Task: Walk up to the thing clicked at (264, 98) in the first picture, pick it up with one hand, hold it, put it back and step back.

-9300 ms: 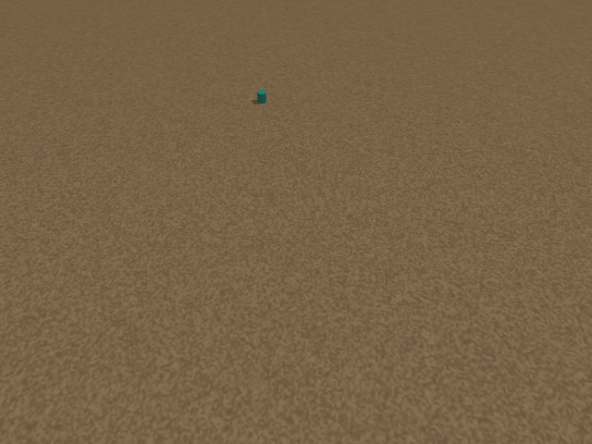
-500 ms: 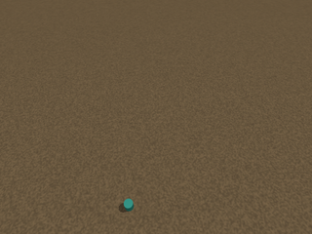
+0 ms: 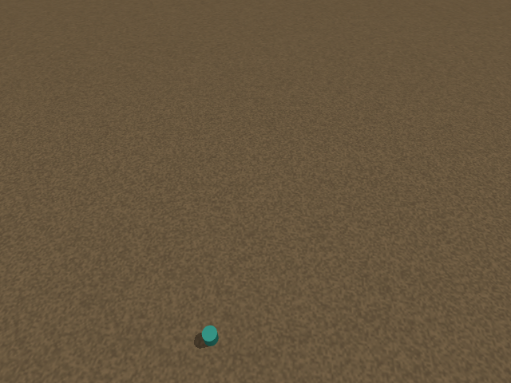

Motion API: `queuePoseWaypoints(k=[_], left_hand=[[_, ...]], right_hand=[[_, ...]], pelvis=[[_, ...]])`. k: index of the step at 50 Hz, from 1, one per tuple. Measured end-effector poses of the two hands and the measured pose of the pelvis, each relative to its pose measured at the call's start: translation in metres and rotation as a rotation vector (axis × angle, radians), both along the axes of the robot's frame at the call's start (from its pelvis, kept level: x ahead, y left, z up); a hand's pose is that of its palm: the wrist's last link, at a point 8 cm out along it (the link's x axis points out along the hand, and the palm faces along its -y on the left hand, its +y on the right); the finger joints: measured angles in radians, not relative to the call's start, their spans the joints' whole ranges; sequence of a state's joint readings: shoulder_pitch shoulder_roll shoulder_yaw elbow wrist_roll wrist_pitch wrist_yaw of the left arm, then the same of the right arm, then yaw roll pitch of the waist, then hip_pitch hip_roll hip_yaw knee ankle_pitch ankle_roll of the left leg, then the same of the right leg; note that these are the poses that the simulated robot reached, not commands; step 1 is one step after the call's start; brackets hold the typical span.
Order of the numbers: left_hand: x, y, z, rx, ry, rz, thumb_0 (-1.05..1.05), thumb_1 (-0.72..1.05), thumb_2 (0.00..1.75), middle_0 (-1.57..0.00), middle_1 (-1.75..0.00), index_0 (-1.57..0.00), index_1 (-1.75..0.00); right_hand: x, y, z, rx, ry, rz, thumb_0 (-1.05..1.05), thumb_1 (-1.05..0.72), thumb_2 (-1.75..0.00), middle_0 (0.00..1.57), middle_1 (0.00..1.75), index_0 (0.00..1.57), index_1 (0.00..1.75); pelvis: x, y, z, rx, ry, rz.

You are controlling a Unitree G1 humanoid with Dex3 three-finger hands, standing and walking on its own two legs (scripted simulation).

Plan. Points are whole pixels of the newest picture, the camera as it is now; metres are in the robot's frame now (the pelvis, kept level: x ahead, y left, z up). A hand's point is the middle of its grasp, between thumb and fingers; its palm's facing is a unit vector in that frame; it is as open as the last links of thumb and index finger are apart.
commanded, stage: stand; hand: left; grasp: from above
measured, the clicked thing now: (210, 335) +0.39 +0.16 -0.75
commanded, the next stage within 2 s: rise first in 0.28 s
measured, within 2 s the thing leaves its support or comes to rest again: neither
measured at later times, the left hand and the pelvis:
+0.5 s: hand out of the picture +0.11 +0.25 -0.16, palm faces +0.04 -0.94 -0.33, open 7.7 cm; pelvis -0.01 +0.00 -0.01, yaw +1 degrees
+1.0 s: hand out of the picture +0.12 +0.26 -0.23, palm faces -0.14 -0.89 -0.44, open 13.6 cm; pelvis -0.02 +0.01 -0.08, yaw -1 degrees
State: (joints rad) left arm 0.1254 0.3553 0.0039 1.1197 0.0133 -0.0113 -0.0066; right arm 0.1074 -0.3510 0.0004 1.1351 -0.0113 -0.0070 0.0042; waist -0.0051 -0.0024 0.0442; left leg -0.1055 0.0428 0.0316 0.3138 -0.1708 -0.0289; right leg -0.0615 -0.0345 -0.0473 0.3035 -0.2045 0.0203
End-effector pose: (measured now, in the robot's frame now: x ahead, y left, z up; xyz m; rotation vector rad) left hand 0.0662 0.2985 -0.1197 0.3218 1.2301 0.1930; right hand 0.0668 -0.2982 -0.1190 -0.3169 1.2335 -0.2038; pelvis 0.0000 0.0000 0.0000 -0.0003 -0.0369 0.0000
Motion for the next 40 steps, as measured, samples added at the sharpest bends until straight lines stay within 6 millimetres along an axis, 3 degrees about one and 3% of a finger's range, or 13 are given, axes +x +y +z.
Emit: queuePoseWaypoints(k=[20, 23, 31, 40], left_hand=[[-0.001, 0.003, 0.0, -0.001, 0.002, 0.006, 0.0, 0.9, 0.9, -0.2, -0.3, -0.21, -0.3], [0.015, 0.0, 0.001, -0.006, -0.078, 0.036, 0.01, 0.86, 0.9, -0.2, -0.34, -0.2, -0.35], [0.071, -0.001, -0.013, -0.005, -0.136, -0.04, 0.0, 0.48, 0.9, -0.2, -0.66, -0.2, -0.66], [0.069, -0.002, -0.033, 0.051, -0.081, -0.091, 0.0, -0.13, 0.93, -0.16, -0.92, -0.16, -0.92]], right_hand=[[0.002, 0.003, 0.0, 0.0, -0.005, 0.007, 0.01, -0.91, -0.9, 0.2, 0.3, 0.2, 0.3], [0.008, 0.009, 0.001, 0.002, -0.082, 0.0, 0.01, -0.91, -0.9, 0.2, 0.3, 0.2, 0.3], [0.004, 0.034, -0.009, 0.05, -0.164, -0.015, 0.01, -0.91, -0.9, 0.2, 0.3, 0.2, 0.3], [0.002, 0.046, -0.023, 0.078, -0.213, -0.029, 0.01, -0.89, -0.9, 0.2, 0.3, 0.2, 0.3]], pelvis=[[0.001, 0.002, 0.0, 0.001, -0.002, 0.0], [-0.004, 0.003, -0.003, 0.0, 0.031, 0.009], [-0.017, 0.001, -0.019, -0.003, 0.139, -0.002], [-0.016, 0.007, -0.039, -0.009, 0.206, -0.009]])
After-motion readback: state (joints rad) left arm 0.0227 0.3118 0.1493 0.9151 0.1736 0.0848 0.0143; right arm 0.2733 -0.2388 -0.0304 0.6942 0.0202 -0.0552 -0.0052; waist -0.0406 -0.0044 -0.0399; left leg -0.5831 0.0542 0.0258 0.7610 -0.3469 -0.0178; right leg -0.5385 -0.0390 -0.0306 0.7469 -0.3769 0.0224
